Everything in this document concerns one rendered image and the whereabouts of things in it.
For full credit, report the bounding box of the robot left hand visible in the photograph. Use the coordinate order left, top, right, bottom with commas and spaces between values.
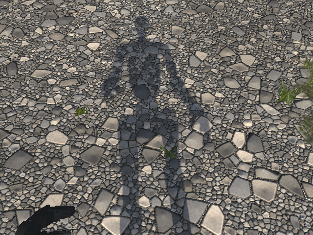
15, 205, 75, 235

